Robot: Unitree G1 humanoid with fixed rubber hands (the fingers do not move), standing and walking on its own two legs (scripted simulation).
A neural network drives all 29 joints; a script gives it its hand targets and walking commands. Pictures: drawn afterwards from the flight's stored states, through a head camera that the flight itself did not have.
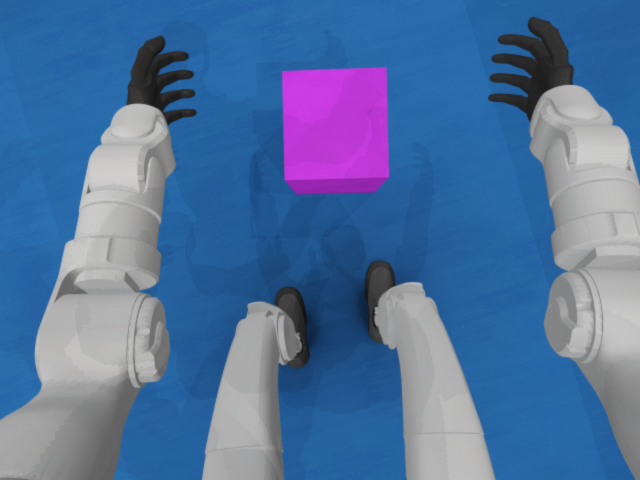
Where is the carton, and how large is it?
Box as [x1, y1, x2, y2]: [282, 67, 388, 194]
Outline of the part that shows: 386,67 282,71 284,176 286,182 296,194 373,192 388,177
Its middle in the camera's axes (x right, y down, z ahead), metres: +0.03 -0.22 +0.86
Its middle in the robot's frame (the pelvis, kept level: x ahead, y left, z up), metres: +0.56 -0.04 -0.54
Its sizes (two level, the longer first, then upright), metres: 0.210 0.200 0.250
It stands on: the floor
